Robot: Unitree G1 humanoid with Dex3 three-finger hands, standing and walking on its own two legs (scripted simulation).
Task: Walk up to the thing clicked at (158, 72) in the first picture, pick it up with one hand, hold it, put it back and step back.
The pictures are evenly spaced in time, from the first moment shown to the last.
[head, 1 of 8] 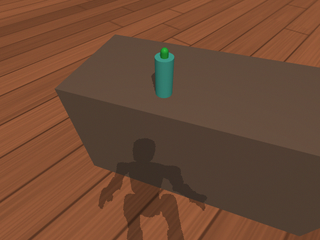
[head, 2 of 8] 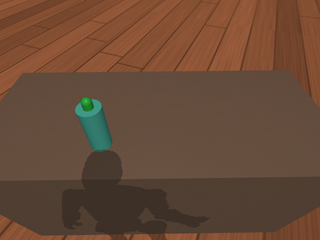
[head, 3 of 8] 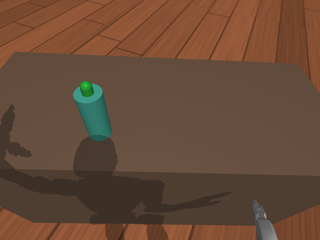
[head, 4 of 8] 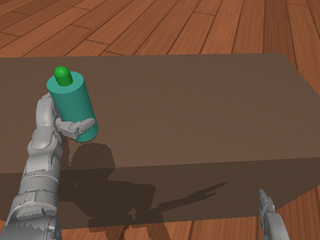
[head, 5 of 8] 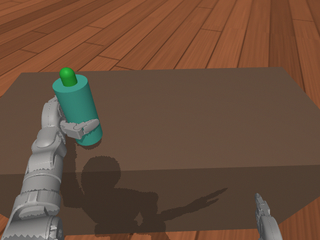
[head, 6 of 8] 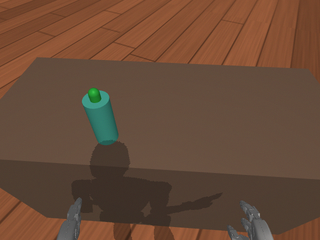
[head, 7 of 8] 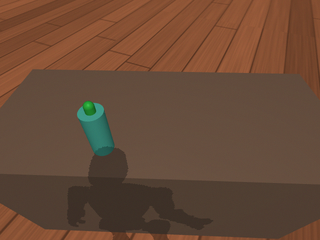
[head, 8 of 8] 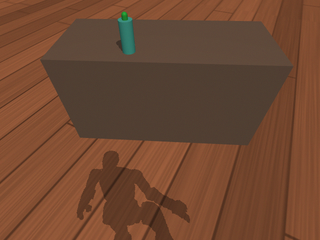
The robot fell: no
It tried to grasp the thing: yes
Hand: left
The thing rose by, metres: 0.21
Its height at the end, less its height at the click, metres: +0.00
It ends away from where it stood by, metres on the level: 0.02
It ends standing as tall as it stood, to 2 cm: yes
